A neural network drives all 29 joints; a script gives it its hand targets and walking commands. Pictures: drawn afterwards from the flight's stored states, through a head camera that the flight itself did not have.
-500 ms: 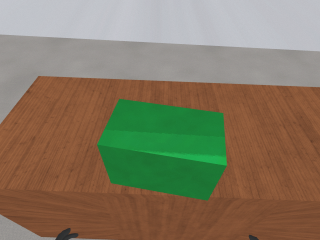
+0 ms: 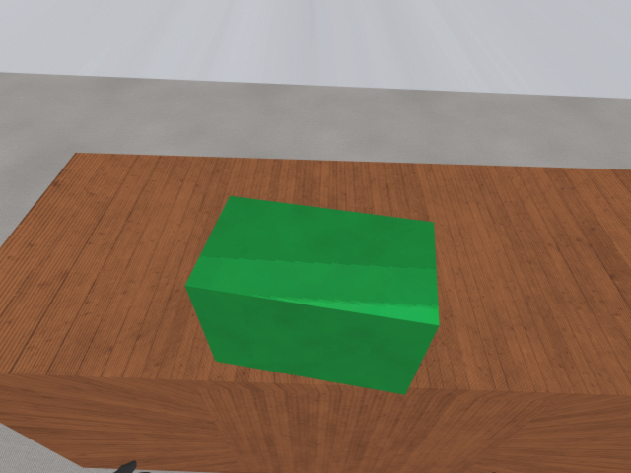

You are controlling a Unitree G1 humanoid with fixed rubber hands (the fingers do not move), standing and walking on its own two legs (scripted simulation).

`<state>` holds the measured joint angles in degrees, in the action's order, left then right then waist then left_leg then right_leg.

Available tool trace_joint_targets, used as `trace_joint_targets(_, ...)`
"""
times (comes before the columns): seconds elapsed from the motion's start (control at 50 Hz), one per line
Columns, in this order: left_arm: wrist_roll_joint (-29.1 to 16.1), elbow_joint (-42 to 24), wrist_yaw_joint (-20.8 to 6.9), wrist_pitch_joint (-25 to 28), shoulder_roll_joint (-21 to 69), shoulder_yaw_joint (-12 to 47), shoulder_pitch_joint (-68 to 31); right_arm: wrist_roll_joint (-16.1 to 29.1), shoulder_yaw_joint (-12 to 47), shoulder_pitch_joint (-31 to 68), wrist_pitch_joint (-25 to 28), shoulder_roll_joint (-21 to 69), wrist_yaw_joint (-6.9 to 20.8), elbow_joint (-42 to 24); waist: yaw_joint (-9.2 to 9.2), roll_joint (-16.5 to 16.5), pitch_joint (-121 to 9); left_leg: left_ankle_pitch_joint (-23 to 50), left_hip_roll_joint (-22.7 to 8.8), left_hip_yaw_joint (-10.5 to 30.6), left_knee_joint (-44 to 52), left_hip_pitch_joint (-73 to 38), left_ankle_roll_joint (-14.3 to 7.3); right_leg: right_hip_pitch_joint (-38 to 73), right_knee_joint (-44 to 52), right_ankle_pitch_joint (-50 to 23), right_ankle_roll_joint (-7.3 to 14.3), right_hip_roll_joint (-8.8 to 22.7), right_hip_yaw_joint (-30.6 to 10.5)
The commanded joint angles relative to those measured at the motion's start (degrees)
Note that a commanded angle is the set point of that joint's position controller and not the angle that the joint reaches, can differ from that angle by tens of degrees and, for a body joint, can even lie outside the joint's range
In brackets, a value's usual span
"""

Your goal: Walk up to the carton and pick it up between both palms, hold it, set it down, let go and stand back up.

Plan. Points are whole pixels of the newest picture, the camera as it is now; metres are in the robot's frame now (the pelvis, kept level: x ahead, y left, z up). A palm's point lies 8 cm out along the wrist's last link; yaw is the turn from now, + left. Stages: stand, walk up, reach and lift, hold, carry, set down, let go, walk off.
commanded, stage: stand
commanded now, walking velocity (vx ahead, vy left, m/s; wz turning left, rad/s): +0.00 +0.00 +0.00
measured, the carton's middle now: (318, 296) +0.37 +0.01 -0.02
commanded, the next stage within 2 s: none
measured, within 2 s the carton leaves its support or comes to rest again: neither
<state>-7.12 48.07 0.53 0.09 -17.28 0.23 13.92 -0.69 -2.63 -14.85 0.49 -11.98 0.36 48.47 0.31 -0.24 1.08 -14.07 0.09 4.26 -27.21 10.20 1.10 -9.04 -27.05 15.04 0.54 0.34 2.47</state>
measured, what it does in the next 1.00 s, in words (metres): stands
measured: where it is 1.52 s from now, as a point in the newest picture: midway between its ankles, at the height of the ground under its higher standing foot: outside the picture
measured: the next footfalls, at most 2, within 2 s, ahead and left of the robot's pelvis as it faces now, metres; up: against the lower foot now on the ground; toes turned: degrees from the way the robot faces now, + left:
none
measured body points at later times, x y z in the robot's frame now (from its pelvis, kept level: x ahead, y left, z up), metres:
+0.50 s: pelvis +0.00 +0.00 +0.00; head -0.02 +0.00 +0.45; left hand +0.08 +0.28 -0.12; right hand +0.08 -0.25 -0.13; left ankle +0.01 +0.14 -0.74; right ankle +0.00 -0.11 -0.74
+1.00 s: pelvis -0.01 +0.00 +0.00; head -0.02 +0.00 +0.45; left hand +0.08 +0.27 -0.12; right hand +0.07 -0.25 -0.13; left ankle +0.01 +0.14 -0.74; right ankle +0.00 -0.11 -0.74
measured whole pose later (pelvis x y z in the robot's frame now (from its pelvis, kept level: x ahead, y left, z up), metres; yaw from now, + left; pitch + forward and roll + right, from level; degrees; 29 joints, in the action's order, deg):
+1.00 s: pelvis -0.01 +0.00 +0.00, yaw +0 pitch -4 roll +0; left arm -7.1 51.1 0.5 0.4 -17.3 0.2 13.7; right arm -0.7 -2.6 -14.8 0.3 -12.1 0.3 51.2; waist 0.3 -0.2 1.1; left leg -12.9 0.1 4.3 -26.0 9.7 1.5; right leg -9.0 -27.0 14.5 0.8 0.4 2.5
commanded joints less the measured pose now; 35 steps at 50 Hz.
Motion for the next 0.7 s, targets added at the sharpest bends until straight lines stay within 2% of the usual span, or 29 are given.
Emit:
trace_joint_targets(0.0,9.7,0.3,0.8,4.1,-14.5,-3.9,-4.8,-1.0,-3.0,4.0,1.4,-17.8,-0.3,-0.9,-0.74,4.6,0.5,8.4,-4.6,3.8,6.9,0.6,-2.7,2.3,7.7,-12.2,2.3,6.8,-8.2)
trace_joint_targets(0.04,9.3,0.5,0.4,4.2,-13.6,-4.2,-4.1,-1.0,-2.7,3.3,1.7,-17.0,-0.2,-0.6,-0.73,5.3,1.5,9.0,-4.6,3.3,7.1,2.3,-2.8,3.3,7.2,-13.2,2.8,7.1,-8.6)
trace_joint_targets(0.08,9.3,1.3,0.5,4.0,-15.5,-4.8,-2.8,-0.6,-2.7,2.8,1.9,-17.4,-0.6,-0.1,0.09,2.8,3.8,8.2,-5.1,4.3,6.9,3.3,-3.0,1.4,8.3,-10.8,2.5,7.5,-9.4)
trace_joint_targets(0.1,9.5,0.9,0.4,3.8,-14.8,-4.1,-3.8,-1.1,-2.5,4.9,1.6,-17.2,-0.1,0.3,-0.10,5.8,2.1,6.3,-4.7,3.8,7.2,2.4,-2.8,2.3,8.4,-10.7,2.5,7.0,-8.6)
trace_joint_targets(0.12,9.4,1.1,0.4,3.5,-14.6,-4.4,-2.8,-0.8,-2.6,5.5,1.5,-16.8,-0.5,-0.5,0.08,3.8,1.4,6.2,-4.6,3.1,7.3,2.2,-2.5,2.0,8.8,-10.0,2.6,6.9,-8.2)
trace_joint_targets(0.14,8.9,-0.1,0.2,4.1,-12.6,-3.7,-3.7,-0.9,-3.1,5.0,1.0,-18.0,-0.7,-0.4,-0.45,6.5,-0.5,7.1,-3.9,2.7,6.5,1.4,-2.5,2.7,8.5,-11.3,2.1,6.8,-8.8)
trace_joint_targets(0.16,9.8,1.3,0.5,4.1,-14.4,-3.9,-3.1,-1.0,-3.0,5.7,1.4,-17.3,-0.6,0.0,-0.38,2.7,0.1,5.9,-4.8,3.5,7.5,0.9,-2.9,2.6,8.4,-9.1,2.6,6.7,-8.5)
trace_joint_targets(0.18,9.7,0.7,0.6,4.5,-13.7,-4.2,-3.9,-1.3,-3.4,5.4,1.5,-17.8,-0.6,0.6,-0.44,6.3,3.5,6.2,-4.7,3.7,6.6,2.0,-2.9,-0.6,8.4,-10.0,3.3,7.5,-9.8)
trace_joint_targets(0.2,10.1,1.0,0.3,4.0,-13.6,-3.7,-5.7,-0.9,-2.7,6.5,1.8,-16.5,-0.2,0.2,-0.70,2.0,-0.8,8.5,-5.3,3.3,7.0,0.6,-3.1,2.5,7.8,-12.1,2.7,7.3,-8.0)
trace_joint_targets(0.22,9.4,1.1,0.1,3.8,-13.5,-3.7,-4.0,-1.0,-2.5,4.0,1.6,-18.2,-0.4,0.7,-0.23,4.3,3.2,9.9,-5.0,4.1,7.5,1.6,-3.2,0.6,7.4,-11.3,2.8,7.8,-8.8)
trace_joint_targets(0.24,8.9,1.1,0.3,3.9,-14.3,-4.4,-2.2,-0.5,-2.8,5.5,1.3,-18.0,-0.5,0.5,1.37,5.8,0.4,12.4,-5.4,3.7,7.1,-0.1,-2.8,2.4,7.8,-13.0,2.3,7.0,-7.8)
trace_joint_targets(0.26,9.7,1.8,0.9,4.1,-14.4,-4.1,-3.0,-0.7,-2.9,7.1,1.4,-17.0,-0.2,0.2,-0.26,6.6,2.0,11.2,-5.1,3.8,7.2,0.8,-2.7,1.3,7.2,-14.4,2.6,7.4,-8.6)
trace_joint_targets(0.28,9.1,2.3,0.9,3.9,-13.9,-4.2,-1.9,-1.4,-3.1,6.4,1.6,-18.2,-0.8,0.0,0.49,5.8,0.9,11.0,-5.0,3.3,6.0,1.0,-2.9,2.8,8.3,-13.0,2.4,7.9,-8.4)
trace_joint_targets(0.3,9.4,2.7,0.6,4.2,-15.8,-4.1,-1.7,-0.9,-2.5,5.7,1.3,-16.6,-1.0,0.6,0.46,2.9,-1.1,10.6,-5.5,4.5,6.5,-0.6,-3.1,2.3,7.8,-11.8,2.8,8.0,-9.2)
trace_joint_targets(0.32,9.4,1.3,0.4,4.1,-14.0,-4.2,-4.5,-1.0,-2.8,7.0,1.7,-17.9,-0.8,0.3,0.91,6.3,3.1,10.7,-5.0,3.4,5.8,2.1,-3.0,2.2,8.0,-14.3,3.1,7.8,-9.6)
trace_joint_targets(0.34,9.9,0.8,0.6,3.7,-15.8,-4.3,-4.4,-0.3,-2.2,4.9,1.5,-15.9,-0.5,-0.4,-1.28,5.7,-1.5,10.2,-4.4,3.1,7.0,-0.6,-2.0,2.6,7.3,-15.3,3.3,7.7,-8.7)
trace_joint_targets(0.36,9.0,1.8,0.4,3.6,-12.9,-3.7,-4.2,-0.9,-1.8,6.3,1.6,-15.4,-0.9,0.4,0.95,4.8,-0.5,9.8,-5.0,3.8,7.5,1.7,-2.5,5.0,8.0,-13.8,2.7,7.1,-8.4)
trace_joint_targets(0.38,9.2,2.1,0.6,3.8,-14.3,-3.8,-3.1,-0.4,-2.1,7.6,1.8,-16.2,-0.6,-0.7,1.33,4.0,0.9,7.8,-5.2,4.8,8.1,1.7,-2.9,3.3,8.0,-12.1,2.7,7.3,-8.4)
trace_joint_targets(0.4,8.8,2.0,0.4,3.7,-14.5,-4.2,-3.5,-0.9,-2.7,5.9,1.6,-17.2,-0.8,0.3,0.23,7.2,0.2,9.0,-5.0,3.7,7.5,1.3,-2.4,3.7,8.2,-11.7,3.0,7.6,-8.5)
trace_joint_targets(0.42,9.3,1.2,0.3,3.7,-13.3,-3.8,-6.4,-0.8,-2.7,5.5,1.3,-18.0,-1.0,1.0,0.18,5.1,2.6,8.7,-4.8,4.1,8.2,2.7,-2.4,2.3,8.2,-11.7,2.7,7.7,-8.6)
trace_joint_targets(0.44,9.0,1.5,0.2,3.7,-13.3,-4.0,-4.0,-0.5,-2.6,6.0,1.5,-17.6,-0.9,0.5,1.06,5.7,0.0,8.1,-4.8,3.3,8.0,0.2,-2.4,3.4,8.0,-13.3,2.7,7.2,-8.4)
trace_joint_targets(0.46,9.1,2.6,0.4,3.8,-14.4,-3.9,-3.7,-0.4,-2.3,5.0,1.6,-17.0,-0.8,0.3,-0.34,4.5,1.7,7.7,-5.2,4.6,8.1,1.4,-3.0,2.8,8.1,-10.5,2.8,7.2,-8.2)
trace_joint_targets(0.5,9.5,2.4,0.7,3.7,-15.0,-4.1,-4.4,-0.4,-2.0,6.6,1.8,-15.4,-0.4,-0.4,-0.53,5.4,1.2,8.5,-5.4,4.3,8.0,1.6,-2.6,3.0,8.4,-12.7,2.7,7.1,-8.4)
trace_joint_targets(0.52,9.6,1.0,0.6,4.0,-13.9,-4.3,-5.6,-0.2,-2.2,4.3,1.7,-15.9,-0.6,1.1,-0.48,3.0,1.5,9.4,-5.1,4.2,7.1,1.8,-2.4,2.4,8.2,-11.2,2.6,7.3,-8.5)
trace_joint_targets(0.58,9.4,1.6,0.3,3.9,-12.9,-3.7,-5.3,-1.0,-2.4,6.2,1.4,-17.3,-1.0,0.3,-0.57,5.5,0.1,7.8,-4.9,3.2,7.0,0.0,-2.8,2.3,8.9,-12.1,2.4,7.4,-8.1)
trace_joint_targets(0.6,9.7,1.6,0.2,3.9,-14.8,-3.8,-5.6,-0.3,-2.7,6.8,1.6,-17.2,-0.8,0.8,-0.25,3.0,2.4,7.4,-5.5,4.5,8.3,1.1,-3.0,1.2,8.9,-11.7,2.5,7.4,-8.3)
trace_joint_targets(0.62,9.5,2.0,0.3,4.0,-14.3,-4.3,-6.2,-0.4,-2.1,4.1,1.4,-16.8,-0.8,1.2,-0.70,5.1,2.4,9.6,-5.3,3.8,8.5,1.5,-3.1,2.2,8.5,-11.2,2.8,7.7,-8.6)
trace_joint_targets(0.64,9.3,2.4,0.3,3.7,-12.9,-4.1,-5.2,-0.9,-2.4,5.9,1.5,-17.1,-0.7,0.4,-0.13,6.9,1.2,9.6,-4.9,3.3,7.9,1.7,-2.8,2.1,8.5,-12.1,2.8,7.2,-8.5)
trace_joint_targets(0.68,9.3,2.3,0.5,3.9,-14.3,-4.1,-4.9,-0.6,-2.1,5.7,1.8,-15.9,-0.4,0.4,0.18,6.3,1.4,7.8,-5.0,3.7,8.4,0.6,-2.5,2.0,8.6,-8.3,2.6,7.5,-8.9)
